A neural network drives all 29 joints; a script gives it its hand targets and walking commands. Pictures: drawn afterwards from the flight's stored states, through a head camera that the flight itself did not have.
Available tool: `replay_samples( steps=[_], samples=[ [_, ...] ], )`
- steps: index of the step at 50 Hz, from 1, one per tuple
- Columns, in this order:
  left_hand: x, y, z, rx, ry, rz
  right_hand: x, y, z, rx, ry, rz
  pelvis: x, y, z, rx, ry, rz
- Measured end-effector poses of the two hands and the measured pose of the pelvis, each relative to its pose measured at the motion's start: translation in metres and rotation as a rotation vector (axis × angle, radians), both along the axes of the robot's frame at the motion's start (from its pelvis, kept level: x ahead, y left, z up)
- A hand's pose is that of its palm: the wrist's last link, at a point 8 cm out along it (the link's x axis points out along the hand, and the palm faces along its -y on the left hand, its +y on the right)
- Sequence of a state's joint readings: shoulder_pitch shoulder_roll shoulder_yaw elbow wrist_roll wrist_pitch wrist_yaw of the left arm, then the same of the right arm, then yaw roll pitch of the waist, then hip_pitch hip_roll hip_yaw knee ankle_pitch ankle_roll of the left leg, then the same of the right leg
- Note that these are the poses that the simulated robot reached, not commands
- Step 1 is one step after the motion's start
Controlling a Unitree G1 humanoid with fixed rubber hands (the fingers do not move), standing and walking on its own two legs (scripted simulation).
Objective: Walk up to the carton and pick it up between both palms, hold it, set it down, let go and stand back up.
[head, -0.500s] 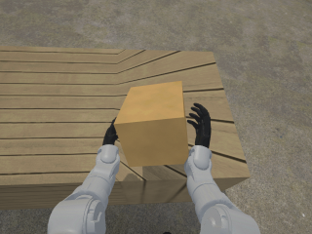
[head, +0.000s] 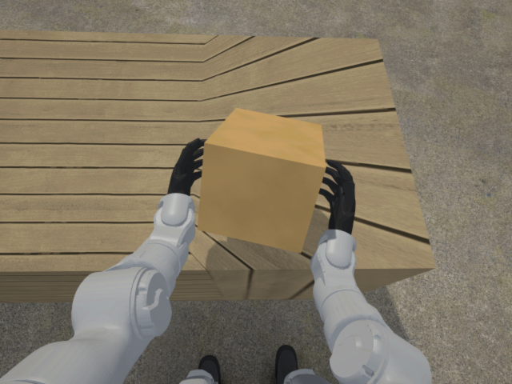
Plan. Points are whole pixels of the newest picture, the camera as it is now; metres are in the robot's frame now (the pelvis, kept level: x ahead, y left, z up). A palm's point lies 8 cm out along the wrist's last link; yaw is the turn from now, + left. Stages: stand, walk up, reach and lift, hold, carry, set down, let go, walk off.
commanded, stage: set down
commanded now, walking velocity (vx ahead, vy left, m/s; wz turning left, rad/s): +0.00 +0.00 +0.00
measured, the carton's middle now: (265, 172) +0.46 -0.02 -0.05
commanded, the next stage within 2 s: none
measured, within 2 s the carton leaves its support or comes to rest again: rests again in 1.86 s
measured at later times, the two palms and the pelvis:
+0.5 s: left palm (184, 180) +0.44 +0.11 -0.03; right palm (339, 210) +0.38 -0.14 -0.03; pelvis +0.00 +0.00 -0.01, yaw +1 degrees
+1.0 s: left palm (187, 177) +0.45 +0.11 -0.04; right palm (339, 210) +0.38 -0.14 -0.03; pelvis -0.01 +0.00 -0.01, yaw +2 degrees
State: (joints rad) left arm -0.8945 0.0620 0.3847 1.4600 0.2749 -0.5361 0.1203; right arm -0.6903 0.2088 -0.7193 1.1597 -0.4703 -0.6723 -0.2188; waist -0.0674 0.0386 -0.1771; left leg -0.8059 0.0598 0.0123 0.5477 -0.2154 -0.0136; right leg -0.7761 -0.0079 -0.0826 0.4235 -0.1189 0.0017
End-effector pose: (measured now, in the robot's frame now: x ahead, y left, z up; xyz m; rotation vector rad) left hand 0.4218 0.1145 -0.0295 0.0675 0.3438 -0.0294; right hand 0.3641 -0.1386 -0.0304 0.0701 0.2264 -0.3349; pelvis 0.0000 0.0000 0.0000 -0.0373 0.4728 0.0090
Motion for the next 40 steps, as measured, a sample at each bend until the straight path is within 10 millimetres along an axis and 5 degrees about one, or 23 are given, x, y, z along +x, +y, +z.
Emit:
replay_samples(
  steps=[14, 40],
  samples=[
    [0.012, -0.001, -0.005, -0.027, -0.045, -0.017, 0.014, -0.003, -0.004, 0.009, -0.001, 0.004, 0.010, 0.004, -0.004, -0.029, 0.017, 0.024],
    [0.018, -0.001, -0.009, -0.030, -0.042, -0.044, 0.015, -0.003, -0.004, -0.009, -0.007, 0.003, -0.011, 0.001, -0.013, -0.012, 0.050, 0.029]
  ],
)
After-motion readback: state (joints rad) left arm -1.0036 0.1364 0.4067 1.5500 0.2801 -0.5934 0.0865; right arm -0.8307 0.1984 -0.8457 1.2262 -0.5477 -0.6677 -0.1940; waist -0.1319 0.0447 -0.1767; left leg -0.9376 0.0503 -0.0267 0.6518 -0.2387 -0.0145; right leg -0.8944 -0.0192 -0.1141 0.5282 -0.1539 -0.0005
